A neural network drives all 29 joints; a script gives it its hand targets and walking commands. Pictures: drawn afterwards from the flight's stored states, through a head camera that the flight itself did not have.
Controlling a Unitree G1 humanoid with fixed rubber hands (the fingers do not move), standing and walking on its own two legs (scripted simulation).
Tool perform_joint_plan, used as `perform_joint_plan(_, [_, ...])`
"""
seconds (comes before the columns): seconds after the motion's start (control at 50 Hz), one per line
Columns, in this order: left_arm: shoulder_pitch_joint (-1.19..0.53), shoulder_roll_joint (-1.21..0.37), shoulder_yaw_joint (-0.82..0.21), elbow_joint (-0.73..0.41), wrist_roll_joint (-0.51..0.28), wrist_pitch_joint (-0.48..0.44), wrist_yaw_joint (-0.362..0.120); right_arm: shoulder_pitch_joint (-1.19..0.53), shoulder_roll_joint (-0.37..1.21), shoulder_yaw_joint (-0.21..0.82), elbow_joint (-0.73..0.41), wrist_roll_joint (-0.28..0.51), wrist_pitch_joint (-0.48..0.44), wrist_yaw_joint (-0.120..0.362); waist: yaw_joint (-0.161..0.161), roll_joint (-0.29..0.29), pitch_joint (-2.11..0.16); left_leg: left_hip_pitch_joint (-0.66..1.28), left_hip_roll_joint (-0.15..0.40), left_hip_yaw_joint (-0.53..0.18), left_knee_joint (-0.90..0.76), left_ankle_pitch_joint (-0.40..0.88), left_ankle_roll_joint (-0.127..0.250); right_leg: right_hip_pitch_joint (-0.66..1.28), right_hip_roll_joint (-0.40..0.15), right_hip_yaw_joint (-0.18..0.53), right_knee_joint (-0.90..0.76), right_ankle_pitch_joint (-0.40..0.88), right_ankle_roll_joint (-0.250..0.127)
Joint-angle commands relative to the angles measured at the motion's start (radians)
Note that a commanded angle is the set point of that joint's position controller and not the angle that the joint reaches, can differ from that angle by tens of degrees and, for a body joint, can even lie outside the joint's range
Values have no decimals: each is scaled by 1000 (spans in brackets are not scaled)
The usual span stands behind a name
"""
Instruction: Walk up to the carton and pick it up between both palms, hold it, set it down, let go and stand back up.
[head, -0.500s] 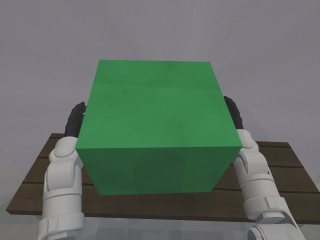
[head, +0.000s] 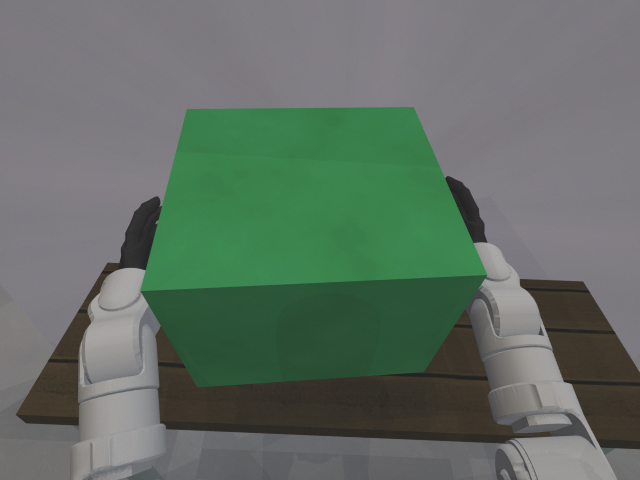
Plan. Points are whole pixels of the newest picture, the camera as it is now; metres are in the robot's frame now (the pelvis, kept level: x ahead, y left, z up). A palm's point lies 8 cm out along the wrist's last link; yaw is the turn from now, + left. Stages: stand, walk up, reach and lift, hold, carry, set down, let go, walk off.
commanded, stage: reach and lift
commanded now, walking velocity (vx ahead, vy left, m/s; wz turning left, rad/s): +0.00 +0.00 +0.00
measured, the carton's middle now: (308, 243) +0.38 +0.00 +0.14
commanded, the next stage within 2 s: hold in 0.44 s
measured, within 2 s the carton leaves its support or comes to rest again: neither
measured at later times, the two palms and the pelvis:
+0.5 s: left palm (134, 258) +0.34 +0.19 +0.16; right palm (465, 225) +0.35 -0.19 +0.18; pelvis +0.00 +0.00 +0.00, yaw +0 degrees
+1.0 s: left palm (133, 253) +0.34 +0.19 +0.17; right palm (467, 218) +0.36 -0.19 +0.19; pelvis +0.00 +0.00 +0.00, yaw +1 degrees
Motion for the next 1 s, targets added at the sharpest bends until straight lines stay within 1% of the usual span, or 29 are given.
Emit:
perform_joint_plan(0.0, [-631,-366,-500,-186,-111,-56,-112,-578,480,411,-265,81,-54,140,-10,15,-409,31,-76,85,-1,325,-26,214,69,-51,10,222,13])
perform_joint_plan(0.04, [-672,-361,-492,-159,-98,-52,-119,-606,481,388,-238,83,-44,139,-18,53,-379,15,-80,82,-3,275,-20,195,59,-39,-3,170,11])
perform_joint_plan(0.08, [-680,-376,-488,-171,-118,-59,-120,-648,508,407,-308,93,-54,133,-6,-4,-423,-14,-80,83,-13,264,-7,253,57,-44,14,226,18])
perform_joint_plan(0.14, [-679,-370,-484,-160,-100,-48,-116,-606,488,396,-194,87,-38,139,-14,45,-384,-2,-73,79,-10,281,-20,218,63,-41,15,194,4])
perform_joint_plan(0.18, [-687,-355,-458,-127,-89,-37,-126,-635,488,373,-201,80,-30,134,-15,15,-375,8,-76,81,-15,274,-15,215,66,-51,0,174,11])
perform_joint_plan(0.2, [-654,-382,-491,-176,-116,-39,-122,-654,494,398,-267,100,-41,132,-14,14,-419,16,-71,71,-4,302,-15,234,67,-48,10,217,9])
perform_joint_plan(0.26, [-694,-370,-509,-208,-121,-42,-110,-659,487,396,-286,117,-34,132,-14,40,-444,44,-72,69,12,337,-29,202,70,-43,8,191,7])
perform_joint_plan(0.3, [-699,-366,-497,-178,-119,-31,-117,-647,492,395,-266,111,-21,128,-15,18,-410,11,-74,76,4,311,-24,222,68,-37,12,208,5])
perform_joint_plan(0.34, [-666,-371,-482,-189,-100,-19,-123,-652,476,390,-248,121,-15,131,-10,30,-397,30,-66,71,-6,304,-20,207,72,-47,9,183,1])
perform_joint_plan(0.38, [-680,-359,-494,-215,-95,-6,-122,-624,463,376,-218,120,1,134,-30,72,-384,43,-70,71,8,327,-36,193,68,-43,4,185,0])
perform_joint_plan(0.4, [-723,-373,-504,-277,-128,-16,-112,-655,485,395,-287,151,-8,131,-10,46,-451,68,-65,67,22,384,-37,201,80,-53,25,224,6])
perform_joint_plan(0.42, [-730,-360,-494,-236,-127,-16,-114,-680,478,386,-305,137,-10,129,-9,35,-447,36,-73,73,23,362,-27,218,73,-37,16,221,5])
perform_joint_plan(0.46, [-700,-365,-503,-237,-107,-1,-113,-685,478,391,-291,141,-2,131,-8,55,-409,19,-75,74,10,329,-32,214,72,-40,16,188,-2])
perform_joint_plan(0.48, [-711,-348,-492,-176,-114,1,-113,-706,455,372,-295,129,5,135,-1,37,-396,-8,-66,74,-7,241,-23,200,74,-43,7,120,-1])
perform_joint_plan(0.52, [-708,-352,-465,-179,-90,14,-113,-690,461,372,-241,124,14,136,3,33,-369,-24,-69,77,-23,228,-15,207,71,-42,8,126,-4])
perform_joint_plan(0.54, [-682,-354,-459,-166,-78,22,-118,-653,447,361,-200,118,22,142,-7,57,-338,1,-64,77,-23,252,-30,198,72,-45,3,116,-9])
perform_joint_plan(0.58, [-720,-376,-510,-262,-126,6,-109,-690,473,385,-304,145,7,138,-8,56,-436,23,-67,75,5,316,-30,211,71,-37,17,190,-4])
perform_joint_plan(0.62, [-714,-367,-489,-192,-117,9,-109,-685,473,376,-280,130,24,131,-10,32,-402,-1,-73,81,0,295,-23,214,70,-29,8,195,2])
perform_joint_plan(0.72, [-703,-362,-470,-190,-100,21,-121,-674,468,371,-240,135,35,129,-13,32,-393,16,-70,76,-8,300,-25,208,73,-45,7,178,2])
perform_joint_plan(0.74, [-720,-362,-480,-235,-110,18,-119,-704,476,384,-290,155,26,131,-4,33,-437,19,-72,73,7,322,-27,219,73,-45,22,203,5])
perform_joint_plan(0.78, [-715,-357,-478,-208,-104,21,-118,-692,478,389,-279,157,33,130,3,41,-396,4,-70,75,5,303,-19,218,69,-31,17,188,0])
perform_joint_plan(0.8, [-750,-359,-491,-220,-126,9,-117,-728,484,396,-323,149,23,128,6,17,-454,-3,-75,73,10,331,-22,232,70,-38,20,226,5])
perform_joint_plan(0.84, [-715,-353,-467,-140,-104,21,-118,-705,460,363,-240,133,44,124,-11,23,-377,-8,-72,73,-9,249,-20,189,70,-35,3,144,0])
perform_joint_plan(0.86, [-757,-353,-479,-211,-114,11,-118,-697,472,371,-252,138,34,131,-6,37,-420,6,-68,75,-3,274,-22,191,67,-35,12,165,-3])
perform_joint_plan(0.88, [-734,-368,-497,-202,-116,13,-116,-678,469,371,-241,147,38,129,-22,62,-399,22,-67,75,5,289,-35,182,72,-33,9,163,-6])
perform_joint_plan(0.9, [-739,-363,-477,-183,-108,17,-118,-675,463,362,-211,136,45,136,-15,53,-373,12,-67,78,-4,257,-29,172,67,-32,3,145,-5])
perform_joint_plan(0.92, [-738,-370,-491,-194,-138,13,-123,-717,472,370,-296,126,30,131,-18,15,-420,0,-68,76,-3,267,-23,200,67,-40,8,174,6])
perform_joint_plan(0.94, [-703,-368,-479,-195,-117,12,-117,-687,482,395,-283,142,38,128,-4,19,-431,9,-71,78,6,314,-20,232,70,-38,16,226,9])
perform_joint_plan(0.98, [-724,-356,-469,-181,-110,12,-124,-675,470,381,-250,150,45,125,-11,32,-409,8,-74,77,8,316,-27,210,69,-38,15,210,9])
